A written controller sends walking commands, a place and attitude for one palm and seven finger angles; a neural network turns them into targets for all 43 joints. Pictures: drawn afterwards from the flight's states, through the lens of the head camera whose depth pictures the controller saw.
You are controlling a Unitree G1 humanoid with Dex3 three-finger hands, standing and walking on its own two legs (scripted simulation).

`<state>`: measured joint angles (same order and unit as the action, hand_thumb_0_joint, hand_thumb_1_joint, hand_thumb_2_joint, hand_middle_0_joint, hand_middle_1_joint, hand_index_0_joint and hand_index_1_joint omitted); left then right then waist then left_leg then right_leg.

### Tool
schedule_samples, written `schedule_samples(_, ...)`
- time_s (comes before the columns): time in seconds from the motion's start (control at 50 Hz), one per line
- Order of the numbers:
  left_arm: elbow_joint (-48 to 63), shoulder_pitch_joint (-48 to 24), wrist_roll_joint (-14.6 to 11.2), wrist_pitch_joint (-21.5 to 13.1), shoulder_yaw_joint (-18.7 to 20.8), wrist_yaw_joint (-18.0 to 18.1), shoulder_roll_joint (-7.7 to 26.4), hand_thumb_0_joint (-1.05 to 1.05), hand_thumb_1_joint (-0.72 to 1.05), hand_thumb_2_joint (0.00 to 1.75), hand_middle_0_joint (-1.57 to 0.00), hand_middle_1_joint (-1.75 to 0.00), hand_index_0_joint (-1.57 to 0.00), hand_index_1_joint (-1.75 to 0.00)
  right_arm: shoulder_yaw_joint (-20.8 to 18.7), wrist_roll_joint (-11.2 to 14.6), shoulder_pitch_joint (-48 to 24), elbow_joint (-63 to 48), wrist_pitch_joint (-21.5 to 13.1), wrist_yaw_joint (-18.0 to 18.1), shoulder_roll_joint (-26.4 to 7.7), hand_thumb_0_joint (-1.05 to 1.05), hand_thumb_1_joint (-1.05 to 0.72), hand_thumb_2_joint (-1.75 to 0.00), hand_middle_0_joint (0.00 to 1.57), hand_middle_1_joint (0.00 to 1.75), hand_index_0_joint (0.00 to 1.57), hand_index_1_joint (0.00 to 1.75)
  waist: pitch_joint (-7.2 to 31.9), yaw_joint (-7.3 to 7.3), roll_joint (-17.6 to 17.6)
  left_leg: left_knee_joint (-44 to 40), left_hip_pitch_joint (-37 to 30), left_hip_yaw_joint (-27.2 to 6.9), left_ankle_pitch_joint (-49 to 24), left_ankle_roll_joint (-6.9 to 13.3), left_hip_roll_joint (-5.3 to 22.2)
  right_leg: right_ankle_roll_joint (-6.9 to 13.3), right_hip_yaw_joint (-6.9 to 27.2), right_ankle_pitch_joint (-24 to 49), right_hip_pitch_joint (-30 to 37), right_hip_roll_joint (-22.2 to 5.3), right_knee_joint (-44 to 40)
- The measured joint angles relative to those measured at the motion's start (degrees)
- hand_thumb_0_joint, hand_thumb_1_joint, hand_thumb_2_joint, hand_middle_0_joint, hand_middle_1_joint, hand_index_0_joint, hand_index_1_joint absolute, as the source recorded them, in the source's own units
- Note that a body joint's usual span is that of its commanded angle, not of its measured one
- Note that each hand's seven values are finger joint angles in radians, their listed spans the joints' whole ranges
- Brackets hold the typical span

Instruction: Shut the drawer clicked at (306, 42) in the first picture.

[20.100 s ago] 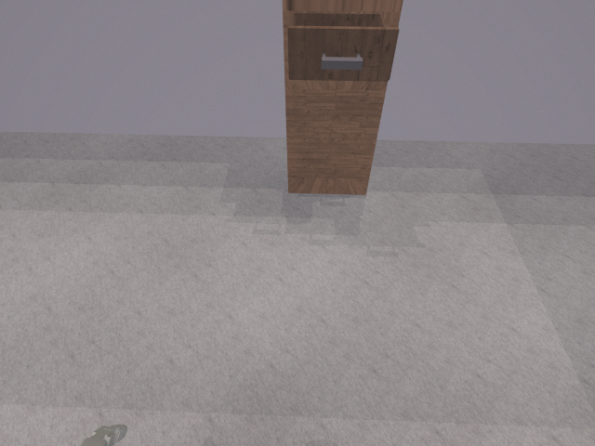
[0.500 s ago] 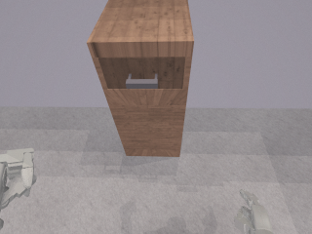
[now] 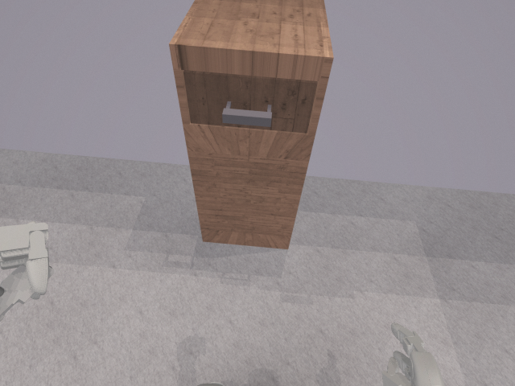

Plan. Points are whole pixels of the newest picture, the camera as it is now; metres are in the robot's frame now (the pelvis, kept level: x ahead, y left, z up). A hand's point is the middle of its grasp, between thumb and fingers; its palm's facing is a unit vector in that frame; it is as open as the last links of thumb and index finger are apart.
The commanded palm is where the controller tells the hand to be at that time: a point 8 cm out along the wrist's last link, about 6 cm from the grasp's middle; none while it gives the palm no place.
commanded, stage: step back with the hand held close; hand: left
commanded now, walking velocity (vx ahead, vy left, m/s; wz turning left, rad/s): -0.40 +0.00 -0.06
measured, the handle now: (248, 112) +0.76 +0.06 -0.02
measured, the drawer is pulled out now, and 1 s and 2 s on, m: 0.00 0.00 0.00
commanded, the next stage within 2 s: stop stepping back and stand still in 0.48 s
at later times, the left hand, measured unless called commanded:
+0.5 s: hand out of the picture +0.11 +0.27 +0.18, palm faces +0.40 -0.80 -0.45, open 3.3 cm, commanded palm +0.05 +0.29 +0.19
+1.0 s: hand out of the picture +0.05 +0.25 +0.17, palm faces +0.32 -0.85 -0.41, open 3.2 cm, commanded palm +0.02 +0.28 +0.19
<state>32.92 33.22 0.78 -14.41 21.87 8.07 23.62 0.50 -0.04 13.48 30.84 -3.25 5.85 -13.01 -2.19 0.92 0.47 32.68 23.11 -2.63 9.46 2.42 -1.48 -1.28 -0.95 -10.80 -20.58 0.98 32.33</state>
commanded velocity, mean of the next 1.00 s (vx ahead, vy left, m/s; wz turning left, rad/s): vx -0.15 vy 0.02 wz -0.07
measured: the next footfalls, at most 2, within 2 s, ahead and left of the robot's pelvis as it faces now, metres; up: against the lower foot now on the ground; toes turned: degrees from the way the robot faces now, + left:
right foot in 0.62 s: -0.27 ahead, -0.11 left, +0.00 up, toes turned -7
left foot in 0.98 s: -0.04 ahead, +0.11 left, +0.00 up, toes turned -5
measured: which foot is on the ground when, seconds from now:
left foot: down 0.00-0.86, up 0.88-0.96, down 0.98-1.00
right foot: down 0.00-0.30, up 0.32-0.60, down 0.62-1.00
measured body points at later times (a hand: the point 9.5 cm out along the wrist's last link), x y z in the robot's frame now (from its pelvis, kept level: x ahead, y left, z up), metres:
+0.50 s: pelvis -0.09 +0.01 +0.01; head -0.06 +0.04 +0.46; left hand +0.08 +0.31 +0.20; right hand +0.11 -0.20 -0.06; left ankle +0.04 +0.09 -0.73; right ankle -0.23 -0.12 -0.66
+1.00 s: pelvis -0.15 +0.02 -0.02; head -0.18 +0.05 +0.43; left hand +0.03 +0.29 +0.19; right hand -0.08 -0.27 -0.09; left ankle -0.08 +0.11 -0.73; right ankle -0.31 -0.10 -0.73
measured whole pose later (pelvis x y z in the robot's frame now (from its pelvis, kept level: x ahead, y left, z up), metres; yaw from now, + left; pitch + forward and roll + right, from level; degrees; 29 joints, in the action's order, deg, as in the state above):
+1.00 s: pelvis -0.15 +0.02 -0.02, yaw -7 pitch +1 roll -1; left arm 33.9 37.0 -1.8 -13.4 23.4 8.1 23.8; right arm -0.5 0.0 21.9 39.2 -5.9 5.8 -14.4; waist 7.0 0.8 -3.2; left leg 40.9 25.5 2.3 15.2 0.8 0.5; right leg -1.3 -0.2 -30.1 -1.9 -1.5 31.5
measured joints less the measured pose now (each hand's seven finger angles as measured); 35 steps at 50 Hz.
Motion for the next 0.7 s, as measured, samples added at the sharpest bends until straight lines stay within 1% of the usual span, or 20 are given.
schedule_samples(0.02,-0.11,-0.15,0.18,-0.35,0.52,-0.08,0.55,0.02,0.88,0.89,-1.4,-1.6,-1.4,-1.6,-0.06,0.06,0.61,0.11,-0.31,-0.04,0.21,0.02,-0.9,-0.9,0.21,0.3,0.2,0.3,0.27,0.26,-0.26,0.12,0.41,-0.33,-0.06,-0.06,-0.34,0.16,0.63,-0.21,0.66,0.52,1.33)
schedule_samples(0.08,-0.34,0.06,0.59,-1.52,2.43,-0.32,1.19,0.02,0.88,0.89,-1.4,-1.6,-1.4,-1.6,-0.21,0.09,0.98,0.33,-1.23,-0.51,0.39,0.02,-0.9,-0.9,0.21,0.3,0.2,0.3,0.78,0.07,-0.34,1.81,2.79,0.74,0.63,0.55,0.2,0.65,2.57,-4.97,1.19,1.38,1.54)
schedule_samples(0.12,-0.47,0.15,0.23,-1.99,2.77,-0.58,0.54,0.02,0.88,0.89,-1.4,-1.6,-1.4,-1.6,-0.42,0.0,-0.18,0.95,-1.73,-1.03,0.1,0.02,-0.9,-0.9,0.21,0.3,0.2,0.3,-0.22,-0.32,0.42,2.89,3.84,0.86,1.66,0.17,0.79,1.13,2.48,-3.83,0.38,1.85,1.71)
schedule_samples(0.18,0.19,0.67,-0.88,-1.91,1.37,-0.78,-0.17,0.02,0.88,0.89,-1.4,-1.6,-1.4,-1.6,-0.8,0.02,-1.84,2.31,-1.86,-1.73,-0.07,0.02,-0.9,-0.9,0.21,0.3,0.2,0.3,-1.18,-0.75,0.56,3.31,4.57,0.68,3.83,-0.98,0.61,1.16,2.55,-2.13,-0.11,1.75,1.05)
schedule_samples(0.24,1.41,1.17,-1.32,-1.44,-0.45,-0.79,-0.31,0.02,0.88,0.89,-1.41,-1.6,-1.4,-1.6,-1.19,0.06,-2.56,3.43,-1.15,-1.76,0.06,0.02,-0.9,-0.9,0.21,0.3,0.21,0.3,-0.49,-0.88,-0.08,5.17,3.84,1.37,6.7,-1.93,-0.02,0.72,2.7,-0.92,-0.32,1.18,-0.1)
schedule_samples(0.26,1.86,1.36,-1.4,-1.26,-0.7,-0.76,-0.21,0.02,0.88,0.89,-1.41,-1.6,-1.4,-1.6,-1.25,0.1,-2.61,3.56,-0.84,-1.64,0.11,0.02,-0.9,-0.9,0.21,0.3,0.21,0.3,0.13,-0.78,-0.21,4.27,2.76,1.57,6.08,-1.84,-0.13,0.46,2.68,-0.57,-0.65,1.1,-0.34)
schedule_samples(0.3,2.45,0.82,-1.57,-1.04,-0.36,-0.73,0.48,0.02,0.88,0.89,-1.41,-1.6,-1.4,-1.6,-1.28,0.11,-3.13,3.37,-0.44,-1.11,0.42,0.02,-0.9,-0.9,0.21,0.3,0.2,0.3,0.24,-0.63,-0.79,1.56,2.52,1.78,-1.13,-0.06,-0.4,-0.1,2.66,0.08,-1.35,0.79,-0.33)
schedule_samples(0.32,2.27,0.14,-1.45,-1.06,0.15,-0.78,0.93,0.02,0.88,0.89,-1.41,-1.6,-1.4,-1.6,-1.26,0.09,-3.6,3.17,-0.49,-0.84,0.68,0.02,-0.9,-0.9,0.21,0.3,0.2,0.3,-0.24,-0.79,-1.08,1.34,2.6,2.02,-2.15,0.68,-0.45,-0.22,3.09,-0.55,-1.99,1.0,1.19)
schedule_samples(0.34,1.66,-0.51,-1.29,-1.23,0.75,-0.96,1.34,0.02,0.88,0.89,-1.41,-1.6,-1.4,-1.6,-1.29,-0.09,-4.01,3.04,-0.79,-0.75,1.05,0.02,-0.9,-0.9,0.21,0.3,0.2,0.3,-0.58,-0.88,-1.1,0.86,2.52,2.09,-2.32,1.17,-0.33,-0.13,3.72,-3.57,-2.79,1.78,5.26)
schedule_samples(0.36,0.82,-0.98,-0.97,-1.33,1.3,-1.14,1.54,0.02,0.88,0.89,-1.41,-1.6,-1.4,-1.6,-1.28,-0.44,-4.22,2.93,-1.17,-0.77,1.41,0.02,-0.9,-0.9,0.21,0.3,0.2,0.3,-0.54,-0.88,-0.71,0.02,2.5,1.9,-2.47,1.48,0.03,-0.02,4.17,-6.65,-3.56,3.02,11.07)
schedule_samples(0.4,-0.31,-1.5,-0.47,-0.95,2.2,-1.22,1.55,0.02,0.88,0.89,-1.41,-1.6,-1.4,-1.6,-1.17,-1.01,-4.1,2.68,-1.89,-1.12,2.12,0.02,-0.9,-0.9,0.21,0.3,0.2,0.3,0.33,-0.62,0.57,-2.25,2.93,1.48,-3.67,2.11,1.42,0.23,3.77,-10.14,-3.32,5.38,21.33)
schedule_samples(0.44,0.08,-1.35,-0.92,-0.48,2.68,-0.93,1.39,0.02,0.88,0.89,-1.41,-1.6,-1.4,-1.6,-0.91,-1.03,-3.53,2.6,-2.77,-1.72,2.83,0.02,-0.9,-0.9,0.21,0.3,0.2,0.3,1.78,-0.99,1.0,-5.12,3.63,2.02,-5.9,2.14,2.84,0.51,2.53,-13.0,-0.14,5.9,24.1)
schedule_samples(0.48,1.36,-0.11,-1.99,0.08,2.77,-0.36,0.85,0.02,0.88,0.89,-1.41,-1.6,-1.4,-1.6,-0.37,-1.0,-3.48,2.9,-3.38,-2.43,3.49,0.02,-0.9,-0.9,0.21,0.3,0.2,0.3,3.59,-2.21,0.26,-8.27,4.45,3.13,-8.47,1.15,3.55,1.09,1.52,-16.52,4.21,4.85,20.61)
schedule_samples(0.54,2.8,0.97,-3.24,0.7,1.8,-0.04,-0.54,0.02,0.89,0.89,-1.4,-1.6,-1.4,-1.6,0.58,-1.33,-4.82,3.16,-4.24,-3.11,4.25,0.02,-0.9,-0.9,0.21,0.3,0.21,0.3,4.96,-3.48,-1.18,-12.65,6.05,5.32,-12.3,0.54,4.07,1.98,0.72,-19.79,11.0,3.19,8.84)
schedule_samples(0.58,3.42,0.07,-3.52,0.62,0.77,-0.19,-0.94,0.02,0.89,0.89,-1.4,-1.6,-1.4,-1.6,1.06,-1.65,-6.55,2.9,-4.63,-3.58,4.39,0.01,-0.9,-0.9,0.21,0.3,0.21,0.3,4.47,-4.13,-1.97,-14.4,7.74,6.82,-14.74,0.15,4.34,3.02,0.66,-18.18,14.72,2.45,-1.33)
schedule_samples(0.6,4.1,-0.47,-3.54,0.36,0.79,-0.25,-0.44,0.02,0.89,0.89,-1.4,-1.6,-1.4,-1.6,1.36,-1.73,-7.66,2.55,-4.55,-3.8,4.51,0.01,-0.9,-0.9,0.21,0.3,0.21,0.3,3.83,-4.68,-3.06,-13.81,9.12,8.22,-15.31,-0.24,4.4,4.03,1.53,-15.21,15.92,1.52,-6.06)
schedule_samples(0.62,5.06,-0.82,-3.45,0.0,1.32,-0.2,0.61,0.02,0.89,0.89,-1.4,-1.6,-1.4,-1.6,1.74,-1.71,-8.92,2.26,-4.39,-3.93,4.76,0.01,-0.9,-0.9,0.21,0.3,0.21,0.3,3.1,-5.23,-4.88,-11.53,11.1,9.85,-14.51,-0.92,4.06,4.15,3.09,-12.99,16.33,-0.23,-9.21)
schedule_samples(0.64,4.99,-1.82,-3.13,-0.43,0.5,-0.5,0.52,0.02,0.89,0.89,-1.41,-1.6,-1.4,-1.6,1.82,-1.6,-9.91,2.83,-4.12,-3.76,4.37,0.01,-0.9,-0.9,0.21,0.3,0.21,0.3,1.99,-5.1,-3.99,-8.34,12.56,9.26,-11.63,-1.34,4.65,3.16,3.39,-14.84,15.89,0.33,-8.5)
schedule_samples(0.68,4.66,-2.36,-2.59,-0.61,-0.72,-1.01,1.31,0.02,0.89,0.89,-1.41,-1.6,-1.4,-1.6,1.96,-1.64,-9.35,4.31,-3.24,-3.21,4.08,0.01,-0.9,-0.9,0.21,0.3,0.21,0.3,0.92,-3.88,-2.85,-4.16,12.8,7.37,-5.33,-2.18,4.58,1.86,3.33,-16.53,16.07,1.14,-6.03)
schedule_samples(0.7,4.81,-1.66,-2.49,-0.39,-0.63,-1.17,2.1,0.02,0.88,0.89,-1.41,-1.6,-1.4,-1.6,2.09,-1.4,-7.92,4.55,-2.84,-3.0,4.12,0.01,-0.9,-0.9,0.21,0.3,0.21,0.3,1.23,-3.14,-3.09,-3.37,11.35,7.42,-6.0,-2.28,4.16,1.53,3.44,-17.0,16.63,0.89,-5.21)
